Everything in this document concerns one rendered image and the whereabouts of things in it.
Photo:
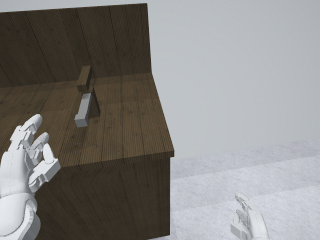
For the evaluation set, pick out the counter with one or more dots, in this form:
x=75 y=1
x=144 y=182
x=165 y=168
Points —
x=114 y=180

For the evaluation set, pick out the tap lever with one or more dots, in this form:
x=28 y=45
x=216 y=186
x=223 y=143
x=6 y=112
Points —
x=81 y=119

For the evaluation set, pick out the robot left hand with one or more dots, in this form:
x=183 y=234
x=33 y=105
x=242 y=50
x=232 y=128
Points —
x=18 y=173

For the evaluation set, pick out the robot right hand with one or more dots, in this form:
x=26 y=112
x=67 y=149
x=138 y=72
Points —
x=253 y=222

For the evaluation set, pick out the left robot forearm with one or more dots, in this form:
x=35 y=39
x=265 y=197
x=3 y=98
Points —
x=18 y=218

